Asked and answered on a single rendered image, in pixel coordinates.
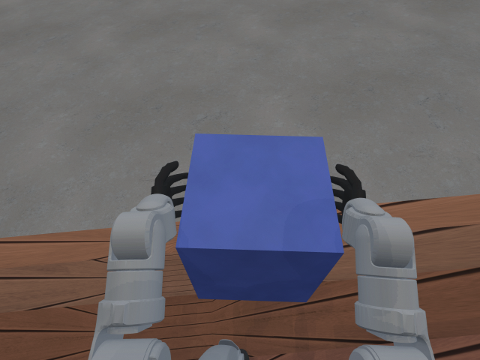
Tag right robot hand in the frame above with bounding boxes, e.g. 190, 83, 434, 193
330, 164, 366, 224

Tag robot left shin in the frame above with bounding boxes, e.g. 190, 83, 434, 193
218, 339, 240, 350

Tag right robot upper arm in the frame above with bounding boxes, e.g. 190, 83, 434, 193
349, 344, 428, 360

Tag left robot thigh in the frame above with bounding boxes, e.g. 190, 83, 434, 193
199, 345, 245, 360

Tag robot left forearm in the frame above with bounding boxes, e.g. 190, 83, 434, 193
88, 193, 177, 360

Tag robot right forearm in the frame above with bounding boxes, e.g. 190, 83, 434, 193
342, 198, 435, 360

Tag carton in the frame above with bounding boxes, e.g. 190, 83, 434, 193
175, 133, 344, 302

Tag left robot upper arm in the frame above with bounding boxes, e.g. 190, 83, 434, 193
92, 338, 171, 360

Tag left robot hand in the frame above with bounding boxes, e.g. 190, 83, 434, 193
151, 161, 188, 218

